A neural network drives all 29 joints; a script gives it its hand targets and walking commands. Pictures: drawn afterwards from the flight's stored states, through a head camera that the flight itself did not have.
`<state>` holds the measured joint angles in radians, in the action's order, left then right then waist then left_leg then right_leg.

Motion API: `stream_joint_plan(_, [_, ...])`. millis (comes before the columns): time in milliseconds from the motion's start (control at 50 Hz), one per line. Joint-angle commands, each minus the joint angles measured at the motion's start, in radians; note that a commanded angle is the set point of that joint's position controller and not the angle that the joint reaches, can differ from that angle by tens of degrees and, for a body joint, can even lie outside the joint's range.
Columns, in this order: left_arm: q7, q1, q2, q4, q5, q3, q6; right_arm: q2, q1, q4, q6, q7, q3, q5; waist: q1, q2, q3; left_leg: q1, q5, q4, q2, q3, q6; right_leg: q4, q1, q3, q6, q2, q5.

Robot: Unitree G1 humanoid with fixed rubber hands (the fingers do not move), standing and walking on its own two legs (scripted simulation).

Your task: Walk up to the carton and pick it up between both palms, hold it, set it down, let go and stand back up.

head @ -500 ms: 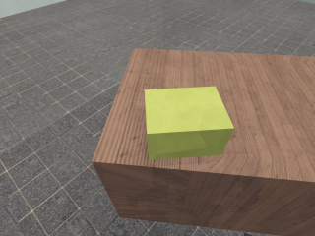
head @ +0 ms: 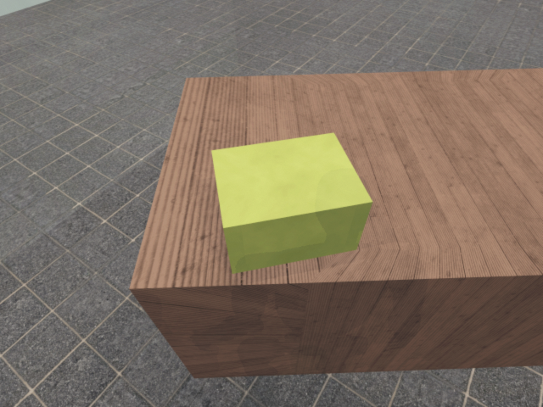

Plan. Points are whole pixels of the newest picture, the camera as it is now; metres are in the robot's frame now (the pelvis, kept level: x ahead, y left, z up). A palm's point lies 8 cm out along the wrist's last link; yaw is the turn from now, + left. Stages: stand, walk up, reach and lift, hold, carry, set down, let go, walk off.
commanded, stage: walk up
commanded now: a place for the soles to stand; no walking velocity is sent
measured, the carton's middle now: (284, 200) +0.51 -0.01 -0.02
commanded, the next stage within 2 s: reach and lift in 0.90 s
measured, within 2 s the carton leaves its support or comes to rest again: neither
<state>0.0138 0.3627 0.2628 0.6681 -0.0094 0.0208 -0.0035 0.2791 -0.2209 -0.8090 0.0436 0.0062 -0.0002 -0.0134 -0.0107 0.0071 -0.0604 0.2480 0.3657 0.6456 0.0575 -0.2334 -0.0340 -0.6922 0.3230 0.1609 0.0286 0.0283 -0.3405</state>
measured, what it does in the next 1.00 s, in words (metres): stands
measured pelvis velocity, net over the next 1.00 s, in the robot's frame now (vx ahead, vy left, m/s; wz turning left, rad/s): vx -0.02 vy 0.01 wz -0.02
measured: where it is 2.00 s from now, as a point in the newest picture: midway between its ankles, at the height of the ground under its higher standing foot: outside the picture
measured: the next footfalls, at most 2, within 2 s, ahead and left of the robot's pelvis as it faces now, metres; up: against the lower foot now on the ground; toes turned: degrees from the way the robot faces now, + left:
none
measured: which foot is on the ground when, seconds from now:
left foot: down 0.00-1.00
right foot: down 0.00-1.00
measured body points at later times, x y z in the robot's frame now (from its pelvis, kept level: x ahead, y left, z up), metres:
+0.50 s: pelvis +0.00 +0.00 +0.00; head +0.01 -0.01 +0.45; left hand +0.10 +0.26 -0.12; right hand +0.06 -0.26 -0.13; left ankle -0.01 +0.09 -0.72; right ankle +0.02 -0.12 -0.72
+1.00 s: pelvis -0.02 +0.01 -0.01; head +0.01 -0.01 +0.44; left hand +0.11 +0.26 -0.13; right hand +0.04 -0.27 -0.15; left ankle -0.01 +0.09 -0.72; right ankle +0.02 -0.12 -0.72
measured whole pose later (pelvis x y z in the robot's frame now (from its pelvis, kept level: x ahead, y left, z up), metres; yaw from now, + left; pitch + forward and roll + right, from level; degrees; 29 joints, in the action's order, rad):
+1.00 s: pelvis -0.02 +0.01 -0.01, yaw -1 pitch -1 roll +0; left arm 0.04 0.15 0.27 0.75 0.01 -0.03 -0.24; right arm 0.27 -0.24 -0.87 -0.04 0.07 -0.10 -0.08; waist -0.04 0.03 -0.08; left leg 0.35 0.40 0.77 0.06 -0.20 -0.04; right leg -0.77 0.41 0.04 -0.02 0.01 -0.35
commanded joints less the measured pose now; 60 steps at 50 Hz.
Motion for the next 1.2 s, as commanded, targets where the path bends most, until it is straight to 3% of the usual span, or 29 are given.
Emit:
stream_joint_plan(0, [0.009,0.063,0.131,-0.1,-0.004,0.053,0.023,0.201,0.034,0.106,-0.022,-0.012,-0.044,0.0,0.015,0.034,0.059,-0.069,-0.212,-0.195,0.224,0.191,-0.115,-0.003,0.038,-0.047,-0.052,-0.013,0.196])
stream_joint_plan(80, [0.009,0.065,0.181,-0.104,0.0,0.07,0.024,0.196,0.052,0.125,-0.002,-0.006,-0.043,0.003,0.025,0.028,0.028,0.0,-0.061,-0.109,0.121,0.134,-0.054,0.079,0.043,0.074,-0.089,-0.047,0.24])
stream_joint_plan(140, [0.015,0.029,0.26,-0.098,0.002,0.082,0.024,0.141,0.02,0.148,0.007,-0.001,-0.032,0.002,0.009,-0.127,-0.001,-0.024,0.03,0.049,-0.01,0.157,0.018,0.274,0.145,0.388,-0.195,-0.168,0.135])
stream_joint_plan(160, [0.017,0.01,0.258,-0.093,0.0,0.08,0.022,0.135,0.006,0.139,0.003,-0.001,-0.033,0.002,0.005,-0.127,-0.027,-0.032,0.058,0.027,-0.018,0.179,0.021,0.302,0.18,0.419,-0.211,-0.177,0.1])
stream_joint_plan(180, [0.017,-0.003,0.246,-0.091,-0.001,0.072,0.021,0.131,-0.025,0.132,-0.005,-0.002,-0.031,-0.002,-0.013,-0.134,-0.003,-0.071,0.035,-0.048,-0.004,0.207,0.014,0.284,0.173,0.403,-0.191,-0.164,0.116])
stream_joint_plan(220, [0.016,-0.047,0.199,-0.108,-0.003,0.051,0.021,0.16,-0.062,0.118,-0.031,-0.004,-0.037,0.003,-0.037,-0.099,0.031,-0.178,-0.125,-0.156,0.063,0.234,-0.018,0.187,0.199,0.21,-0.107,-0.073,0.228])
stream_joint_plan(240, [0.013,-0.036,0.165,-0.109,-0.002,0.042,0.02,0.192,-0.08,0.109,-0.039,-0.005,-0.048,0.0,-0.037,-0.037,0.063,-0.197,-0.158,-0.212,0.13,0.28,-0.056,0.066,0.187,0.106,-0.065,-0.015,0.245])
stream_joint_plan(260, [0.015,-0.023,0.138,-0.102,-0.002,0.036,0.014,0.216,-0.076,0.101,-0.043,-0.01,-0.053,-0.001,-0.035,0.024,0.064,-0.154,-0.197,-0.264,0.237,0.314,-0.117,-0.064,0.139,-0.007,-0.033,0.023,0.178])
stream_joint_plan(280, [0.016,0.002,0.115,-0.094,-0.01,0.035,0.01,0.216,-0.063,0.103,-0.044,-0.016,-0.053,-0.006,-0.016,0.027,0.057,-0.137,-0.291,-0.28,0.315,0.327,-0.169,-0.111,0.124,-0.068,-0.021,0.021,0.035])
stream_joint_plan(300, [0.015,0.011,0.104,-0.097,-0.018,0.032,0.009,0.213,-0.046,0.114,-0.043,-0.018,-0.047,-0.006,-0.012,0.051,0.058,-0.128,-0.372,-0.263,0.332,0.309,-0.187,-0.12,0.112,-0.074,-0.025,0.011,-0.061])
stream_joint_plan(340, [0.012,0.017,0.101,-0.102,-0.016,0.037,0.015,0.208,-0.031,0.128,-0.034,-0.016,-0.038,0.002,0.001,0.061,0.06,-0.088,-0.463,-0.207,0.291,0.219,-0.153,-0.037,0.057,-0.065,-0.042,-0.008,-0.022])
stream_joint_plan(360, [0.009,0.029,0.109,-0.098,-0.011,0.043,0.021,0.212,-0.008,0.133,-0.029,-0.012,-0.032,0.006,0.016,0.069,0.078,-0.05,-0.418,-0.172,0.252,0.172,-0.12,0.031,-0.019,-0.052,-0.054,-0.024,0.122])
stream_joint_plan(380, [0.005,0.035,0.134,-0.098,-0.008,0.05,0.028,0.203,0.0,0.138,-0.024,-0.008,-0.027,0.009,0.018,0.053,0.105,-0.033,-0.35,-0.12,0.17,0.123,-0.067,0.076,-0.074,0.02,-0.073,-0.053,0.335])
stream_joint_plan(400, [0.004,0.037,0.169,-0.091,-0.008,0.058,0.031,0.189,0.007,0.146,-0.018,-0.003,-0.025,0.01,0.021,0.056,0.111,-0.008,-0.266,-0.057,0.112,0.106,-0.026,0.096,-0.091,0.105,-0.099,-0.089,0.419])
stream_joint_plan(440, [0.009,0.017,0.228,-0.077,0.001,0.067,0.024,0.136,-0.031,0.15,0.001,-0.001,-0.018,0.009,0.008,-0.016,0.073,-0.039,-0.021,-0.017,0.027,0.136,0.016,0.227,0.041,0.302,-0.183,-0.176,0.234])
stream_joint_plan(460, [0.01,-0.003,0.232,-0.066,0.004,0.067,0.022,0.125,-0.034,0.143,0.005,-0.004,-0.017,0.006,0.004,-0.05,0.043,-0.074,0.019,-0.032,0.021,0.165,0.015,0.269,0.109,0.345,-0.199,-0.185,0.13])
stream_joint_plan(500, [0.012,-0.05,0.194,-0.064,0.002,0.046,0.019,0.131,-0.08,0.125,-0.012,-0.004,-0.018,0.007,-0.02,-0.085,0.031,-0.131,-0.047,-0.143,0.058,0.197,0.002,0.249,0.142,0.234,-0.143,-0.123,0.138])
stream_joint_plan(540, [0.01,-0.032,0.143,-0.056,0.005,0.027,0.022,0.185,-0.07,0.113,-0.031,-0.005,-0.032,0.01,-0.008,-0.034,0.035,-0.158,-0.126,-0.216,0.125,0.205,-0.032,0.154,0.126,0.079,-0.075,-0.042,0.224])
stream_joint_plan(580, [0.011,-0.025,0.136,-0.045,0.0,0.024,0.018,0.185,-0.063,0.106,-0.038,-0.006,-0.031,0.013,0.005,-0.016,0.044,-0.074,-0.123,-0.259,0.192,0.192,-0.072,0.074,0.019,-0.004,-0.052,-0.021,0.232])
stream_joint_plan(620, [0.009,-0.017,0.139,-0.04,0.002,0.028,0.022,0.179,-0.061,0.105,-0.034,-0.008,-0.026,0.008,0.01,-0.049,0.049,-0.076,-0.179,-0.225,0.168,0.152,-0.063,0.102,0.002,0.023,-0.061,-0.033,0.291])
stream_joint_plan(760, [0.011,-0.024,0.146,-0.031,0.002,0.033,0.022,0.183,-0.063,0.102,-0.016,-0.008,-0.029,0.011,0.008,0.016,-0.007,-0.05,-0.034,-0.249,0.153,0.141,-0.055,0.115,0.051,0.059,-0.071,-0.035,0.212])
stream_joint_plan(880, [0.014,-0.035,0.169,-0.027,0.001,0.044,0.025,0.169,-0.09,0.097,-0.012,-0.007,-0.028,0.005,-0.004,-0.055,-0.015,-0.07,0.024,-0.201,0.12,0.138,-0.043,0.18,0.11,0.133,-0.093,-0.046,0.104])
stream_joint_plan(900, [0.019,-0.628,0.215,-0.039,0.031,0.019,-0.163,0.079,0.443,0.103,-0.158,0.04,-0.136,-0.087,0.036,-0.007,-0.023,0.269,0.134,-0.064,0.038,0.17,0.025,0.015,0.181,-0.163,-0.116,-0.044,-0.141])
stream_joint_plan(920, [0.046,-0.511,0.146,-0.083,0.026,-0.036,-0.246,0.148,0.283,0.085,-0.176,0.08,-0.147,-0.088,0.011,0.046,-0.076,0.282,0.237,-0.093,0.058,0.202,0.029,-0.013,0.134,-0.182,-0.121,-0.025,-0.118])
stream_joint_plan(940, [0.045,-0.531,0.135,-0.12,0.024,-0.03,-0.29,0.163,0.275,0.125,-0.173,0.098,-0.176,-0.089,0.009,0.016,-0.029,0.268,0.236,-0.079,0.063,0.199,0.036,-0.038,0.126,-0.204,-0.114,-0.031,-0.092])
stream_joint_plan(1000, [0.003,-0.476,0.151,-0.225,0.003,0.004,-0.4,0.151,0.147,0.136,-0.146,0.068,-0.196,-0.058,-0.022,-0.089,0.126,0.035,0.009,0.03,0.048,0.163,0.045,0.011,0.161,-0.171,-0.111,-0.047,0.141])
stream_joint_plan(1040, [-0.024,-0.403,0.158,-0.299,-0.015,0.03,-0.451,0.14,0.086,0.162,-0.135,0.042,-0.194,-0.014,-0.024,-0.105,0.253,-0.063,-0.141,0.084,0.034,0.162,0.05,-0.009,0.107,-0.175,-0.099,-0.034,0.305])
stream_joint_plan(1100, [-0.019,-0.283,0.138,-0.404,-0.066,0.063,-0.449,0.173,0.014,0.167,-0.14,0.04,-0.185,0.025,-0.019,-0.047,0.388,-0.167,-0.384,0.099,0.027,0.186,0.083,-0.023,0.036,-0.218,-0.091,0.003,0.44])
stream_joint_plan(1180, [0.009,-0.256,0.106,-0.455,-0.09,0.068,-0.396,0.157,0.021,0.144,-0.158,0.045,-0.163,0.054,-0.036,0.028,0.322,-0.185,-0.352,0.033,0.013,0.197,0.085,0.045,0.038,-0.213,-0.096,0.009,0.377])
